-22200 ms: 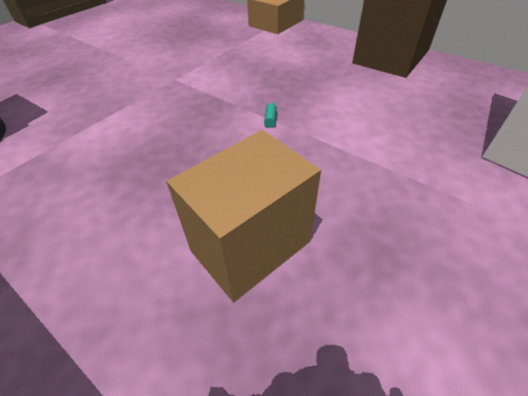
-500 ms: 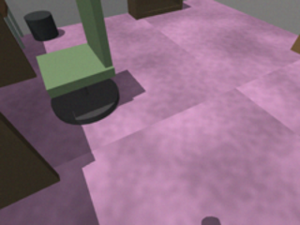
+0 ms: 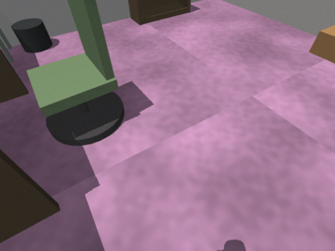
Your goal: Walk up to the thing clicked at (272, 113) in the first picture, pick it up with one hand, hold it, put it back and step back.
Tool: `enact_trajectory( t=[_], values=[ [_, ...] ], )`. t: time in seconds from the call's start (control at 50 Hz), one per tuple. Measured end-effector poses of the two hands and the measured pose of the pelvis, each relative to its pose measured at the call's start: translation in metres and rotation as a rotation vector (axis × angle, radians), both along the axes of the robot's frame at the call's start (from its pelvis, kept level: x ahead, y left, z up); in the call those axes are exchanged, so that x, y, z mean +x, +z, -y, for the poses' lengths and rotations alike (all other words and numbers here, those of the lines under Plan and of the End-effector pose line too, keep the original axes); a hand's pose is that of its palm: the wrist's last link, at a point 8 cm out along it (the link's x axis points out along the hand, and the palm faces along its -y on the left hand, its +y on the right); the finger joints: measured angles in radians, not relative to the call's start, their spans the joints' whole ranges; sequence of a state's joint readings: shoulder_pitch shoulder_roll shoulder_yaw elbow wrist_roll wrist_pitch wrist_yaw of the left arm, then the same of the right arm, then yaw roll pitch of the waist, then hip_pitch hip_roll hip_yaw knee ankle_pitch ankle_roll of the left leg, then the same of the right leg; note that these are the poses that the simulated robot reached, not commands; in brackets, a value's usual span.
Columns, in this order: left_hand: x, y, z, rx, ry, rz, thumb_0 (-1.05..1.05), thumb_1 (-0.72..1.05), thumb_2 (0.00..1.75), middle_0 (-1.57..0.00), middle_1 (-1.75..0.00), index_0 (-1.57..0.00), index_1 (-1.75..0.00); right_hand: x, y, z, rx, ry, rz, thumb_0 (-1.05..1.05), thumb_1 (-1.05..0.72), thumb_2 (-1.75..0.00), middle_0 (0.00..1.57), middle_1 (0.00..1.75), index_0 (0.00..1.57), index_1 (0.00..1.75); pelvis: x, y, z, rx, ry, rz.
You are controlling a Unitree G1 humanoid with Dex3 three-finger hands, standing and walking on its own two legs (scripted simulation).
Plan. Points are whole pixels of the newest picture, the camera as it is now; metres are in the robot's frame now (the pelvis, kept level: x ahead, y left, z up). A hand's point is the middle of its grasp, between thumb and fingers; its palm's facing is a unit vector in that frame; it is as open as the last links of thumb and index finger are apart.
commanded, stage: walk up
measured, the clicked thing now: out of the picture +0.77 -1.27 -0.74
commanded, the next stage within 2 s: none
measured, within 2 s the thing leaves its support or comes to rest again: neither
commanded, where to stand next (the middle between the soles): +1.45 -0.16 m, yaw -6 degrees
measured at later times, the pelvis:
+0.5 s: pelvis +0.13 -0.09 +0.00, yaw -3 degrees
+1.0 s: pelvis +0.44 -0.09 -0.02, yaw -5 degrees
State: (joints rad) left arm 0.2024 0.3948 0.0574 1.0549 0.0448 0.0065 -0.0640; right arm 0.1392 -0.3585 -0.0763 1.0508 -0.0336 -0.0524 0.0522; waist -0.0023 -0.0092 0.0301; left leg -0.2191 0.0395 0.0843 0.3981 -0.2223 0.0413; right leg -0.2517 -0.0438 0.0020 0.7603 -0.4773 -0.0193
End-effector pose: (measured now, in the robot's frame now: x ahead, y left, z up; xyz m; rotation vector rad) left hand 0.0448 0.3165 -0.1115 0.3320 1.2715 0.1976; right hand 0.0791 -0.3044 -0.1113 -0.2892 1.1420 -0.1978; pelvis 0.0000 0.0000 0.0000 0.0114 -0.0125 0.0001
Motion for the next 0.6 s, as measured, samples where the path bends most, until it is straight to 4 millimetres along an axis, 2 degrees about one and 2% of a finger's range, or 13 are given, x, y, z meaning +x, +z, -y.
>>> enact_trajectory(
  t=[0.08,0.12,0.18,0.22,0.3,0.38,0.5,0.56,0.6],
  values=[
    [0.025,0.017,0.003,0.025,-0.034,0.045,0.01,0.9,0.9,-0.2,-0.3,-0.2,-0.3,-0.015,0.004,0.036,-0.028,-0.032,-0.024,0.01,-0.9,-0.89,0.21,0.3,0.21,0.3,0.008,0.002,0.018,0.007,-0.013,0.003],
    [0.036,0.026,0.009,0.046,-0.044,0.074,0.01,0.9,0.9,-0.2,-0.3,-0.2,-0.3,-0.016,0.002,0.058,-0.04,-0.05,-0.04,0.01,-0.9,-0.89,0.21,0.3,0.21,0.3,0.015,0.001,0.03,0.011,-0.024,0.011],
    [0.044,0.031,0.017,0.098,-0.044,0.117,0.01,0.9,0.9,-0.2,-0.3,-0.2,-0.3,-0.003,-0.009,0.092,-0.06,-0.066,-0.042,0.01,-0.9,-0.89,0.21,0.3,0.21,0.3,0.03,-0.01,0.052,0.028,-0.044,0.024],
    [0.038,0.028,0.023,0.136,-0.007,0.136,0.01,0.9,0.9,-0.2,-0.3,-0.2,-0.3,0.015,-0.017,0.107,-0.073,-0.056,-0.039,0.01,-0.91,-0.89,0.2,0.3,0.21,0.3,0.038,-0.019,0.064,0.009,-0.036,0.031],
    [0.022,0.03,0.047,0.122,0.051,0.078,0.01,0.9,0.9,-0.2,-0.3,-0.2,-0.3,0.063,-0.009,0.11,-0.022,-0.033,0.025,0.01,-0.91,-0.89,0.2,0.3,0.2,0.3,0.061,-0.008,0.074,-0.009,-0.052,0.042],
    [0.028,0.032,0.066,0.085,0.058,0.015,0.01,0.9,0.9,-0.21,-0.3,-0.2,-0.3,0.102,0.005,0.104,0.025,-0.002,0.091,0.01,-0.91,-0.89,0.2,0.3,0.2,0.3,0.087,0.005,0.082,-0.001,-0.063,0.035],
    [0.078,0.018,0.077,0.051,0.047,0.01,0.01,0.9,0.9,-0.21,-0.3,-0.21,-0.3,0.146,0.003,0.104,0.021,0.035,0.023,0.01,-0.91,-0.89,0.2,0.3,0.21,0.3,0.134,-0.001,0.086,-0.026,-0.046,0.022],
    [0.112,0.008,0.074,0.035,0.043,0.009,0.01,0.89,0.9,-0.21,-0.3,-0.21,-0.3,0.174,-0.001,0.1,0.007,0.044,-0.021,0.01,-0.91,-0.89,0.2,0.3,0.21,0.3,0.168,-0.007,0.083,-0.039,-0.044,0.011],
    [0.138,-0.001,0.069,0.028,0.04,0.004,0.01,0.89,0.9,-0.21,-0.3,-0.21,-0.3,0.201,-0.004,0.095,-0.007,0.055,-0.032,0.01,-0.91,-0.89,0.2,0.3,0.21,0.3,0.194,-0.013,0.079,-0.046,-0.039,0.004]
  ],
)
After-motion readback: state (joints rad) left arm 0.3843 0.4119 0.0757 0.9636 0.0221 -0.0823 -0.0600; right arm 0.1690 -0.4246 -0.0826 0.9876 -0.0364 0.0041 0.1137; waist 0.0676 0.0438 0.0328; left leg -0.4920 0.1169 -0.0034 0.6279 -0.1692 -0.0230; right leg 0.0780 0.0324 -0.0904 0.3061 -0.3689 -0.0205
